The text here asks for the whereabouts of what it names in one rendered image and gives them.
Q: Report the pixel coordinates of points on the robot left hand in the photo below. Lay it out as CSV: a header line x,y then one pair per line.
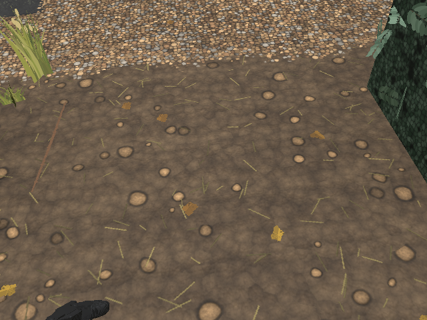
x,y
86,310

